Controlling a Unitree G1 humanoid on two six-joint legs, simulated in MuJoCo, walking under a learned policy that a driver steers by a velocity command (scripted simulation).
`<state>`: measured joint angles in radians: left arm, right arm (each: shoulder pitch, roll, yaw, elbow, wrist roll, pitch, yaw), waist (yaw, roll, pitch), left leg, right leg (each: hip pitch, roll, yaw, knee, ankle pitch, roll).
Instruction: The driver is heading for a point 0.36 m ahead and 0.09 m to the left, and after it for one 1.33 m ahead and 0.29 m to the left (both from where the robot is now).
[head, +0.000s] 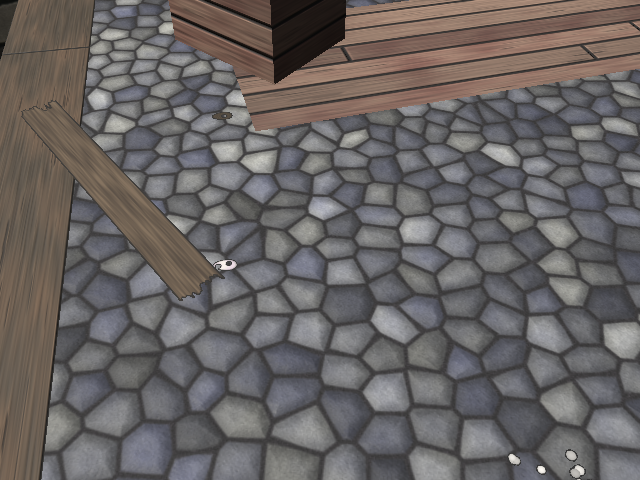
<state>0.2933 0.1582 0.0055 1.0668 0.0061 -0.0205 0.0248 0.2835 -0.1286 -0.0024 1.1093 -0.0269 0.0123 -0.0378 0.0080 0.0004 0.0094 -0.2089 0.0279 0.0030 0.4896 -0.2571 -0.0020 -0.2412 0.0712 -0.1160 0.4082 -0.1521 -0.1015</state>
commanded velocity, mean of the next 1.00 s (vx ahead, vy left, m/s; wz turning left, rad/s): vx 0.22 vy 0.00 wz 0.26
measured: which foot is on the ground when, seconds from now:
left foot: down 0.00-0.44, up 0.46-0.82, down 0.84-1.00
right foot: down 0.00-0.82, up 0.84-1.00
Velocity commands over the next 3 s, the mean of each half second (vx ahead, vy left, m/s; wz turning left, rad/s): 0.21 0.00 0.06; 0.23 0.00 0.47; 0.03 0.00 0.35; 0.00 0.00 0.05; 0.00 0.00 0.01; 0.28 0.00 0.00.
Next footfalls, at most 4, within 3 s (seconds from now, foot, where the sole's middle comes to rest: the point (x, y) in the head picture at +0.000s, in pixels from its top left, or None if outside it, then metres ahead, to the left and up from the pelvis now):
0.84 left None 0.40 0.06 -0.77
1.42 right None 0.42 -0.12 -0.77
1.70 left None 0.31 0.07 -0.77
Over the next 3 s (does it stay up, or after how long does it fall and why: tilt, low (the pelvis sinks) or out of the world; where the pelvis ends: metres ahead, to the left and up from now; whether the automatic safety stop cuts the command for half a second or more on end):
stays up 0.45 -0.02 0.00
